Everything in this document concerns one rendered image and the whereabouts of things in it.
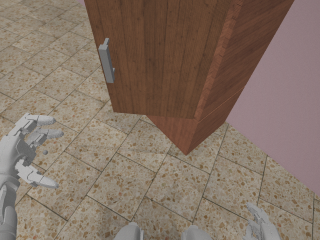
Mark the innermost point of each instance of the robot left shin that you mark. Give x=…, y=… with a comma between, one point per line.
x=133, y=223

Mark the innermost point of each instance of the left robot forearm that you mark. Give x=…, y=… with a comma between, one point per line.
x=8, y=216

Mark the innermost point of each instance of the right robot hand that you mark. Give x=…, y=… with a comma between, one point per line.
x=263, y=229

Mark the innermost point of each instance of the left robot hand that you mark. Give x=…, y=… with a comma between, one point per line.
x=13, y=148

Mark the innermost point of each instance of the handle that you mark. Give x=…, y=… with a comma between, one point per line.
x=106, y=61

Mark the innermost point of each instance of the robot right thigh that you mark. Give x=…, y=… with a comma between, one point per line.
x=195, y=234

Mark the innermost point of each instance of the cupboard door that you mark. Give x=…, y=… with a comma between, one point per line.
x=161, y=50

